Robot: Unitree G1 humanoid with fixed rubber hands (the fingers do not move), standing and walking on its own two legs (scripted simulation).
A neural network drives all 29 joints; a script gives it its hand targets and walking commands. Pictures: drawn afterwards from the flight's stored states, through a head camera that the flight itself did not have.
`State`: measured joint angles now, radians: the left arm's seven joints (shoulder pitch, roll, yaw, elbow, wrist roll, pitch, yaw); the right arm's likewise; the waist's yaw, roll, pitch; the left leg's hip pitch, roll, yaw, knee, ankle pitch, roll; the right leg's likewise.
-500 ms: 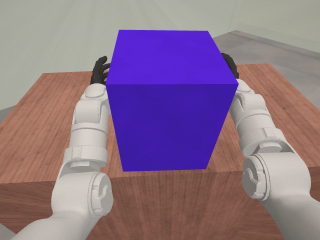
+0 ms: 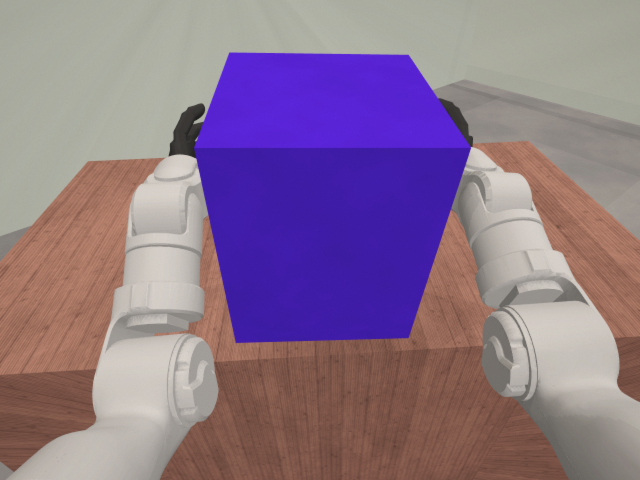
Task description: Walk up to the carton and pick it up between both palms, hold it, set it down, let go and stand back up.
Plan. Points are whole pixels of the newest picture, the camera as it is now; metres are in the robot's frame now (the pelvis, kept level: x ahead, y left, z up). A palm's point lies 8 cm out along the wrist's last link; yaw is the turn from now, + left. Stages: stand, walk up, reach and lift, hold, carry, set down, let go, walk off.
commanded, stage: reach and lift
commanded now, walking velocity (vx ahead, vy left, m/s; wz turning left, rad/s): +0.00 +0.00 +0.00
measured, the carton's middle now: (321, 199) +0.40 +0.01 +0.21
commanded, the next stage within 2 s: hold in 0.98 s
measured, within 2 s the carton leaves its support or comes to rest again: neither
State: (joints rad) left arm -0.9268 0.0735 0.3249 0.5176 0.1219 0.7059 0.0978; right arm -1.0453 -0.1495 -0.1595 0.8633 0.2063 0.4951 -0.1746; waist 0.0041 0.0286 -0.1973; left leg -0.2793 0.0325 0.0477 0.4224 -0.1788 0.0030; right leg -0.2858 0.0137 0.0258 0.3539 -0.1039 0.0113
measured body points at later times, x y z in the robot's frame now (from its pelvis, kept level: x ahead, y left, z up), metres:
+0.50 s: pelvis +0.00 +0.00 +0.00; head -0.06 -0.01 +0.45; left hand +0.40 +0.17 +0.29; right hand +0.42 -0.15 +0.27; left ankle +0.03 +0.12 -0.74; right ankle +0.05 -0.12 -0.74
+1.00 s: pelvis +0.00 +0.00 +0.00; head -0.07 +0.00 +0.45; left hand +0.40 +0.17 +0.31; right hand +0.41 -0.15 +0.30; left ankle +0.03 +0.12 -0.74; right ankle +0.05 -0.12 -0.74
